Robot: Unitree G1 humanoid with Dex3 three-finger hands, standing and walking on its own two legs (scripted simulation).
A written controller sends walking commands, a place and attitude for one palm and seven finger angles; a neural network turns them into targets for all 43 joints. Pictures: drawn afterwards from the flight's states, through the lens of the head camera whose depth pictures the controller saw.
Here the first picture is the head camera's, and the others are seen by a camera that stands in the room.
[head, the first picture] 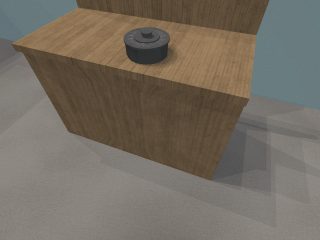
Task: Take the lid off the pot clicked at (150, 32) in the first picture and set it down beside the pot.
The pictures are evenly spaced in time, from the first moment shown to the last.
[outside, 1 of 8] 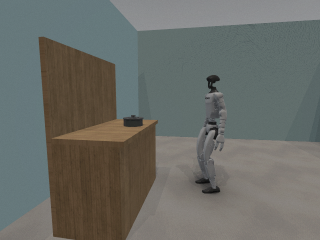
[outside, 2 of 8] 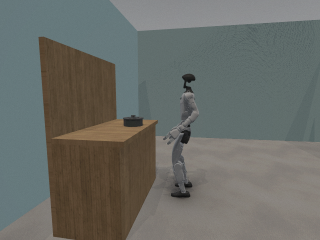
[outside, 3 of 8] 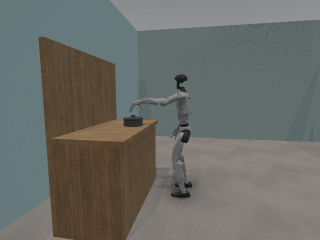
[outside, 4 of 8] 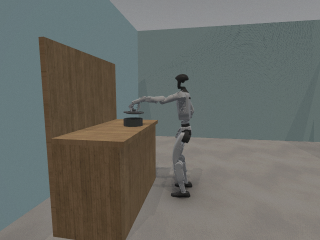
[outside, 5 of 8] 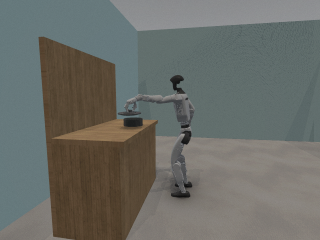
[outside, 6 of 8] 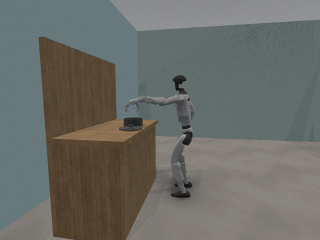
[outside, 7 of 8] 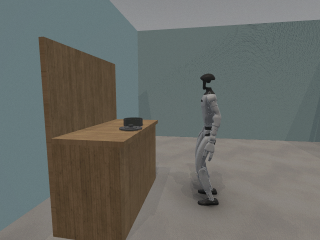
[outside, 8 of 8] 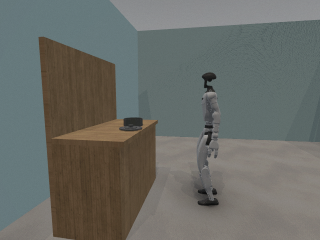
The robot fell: no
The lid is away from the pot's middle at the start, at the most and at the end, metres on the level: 0.00 0.24 0.23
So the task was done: yes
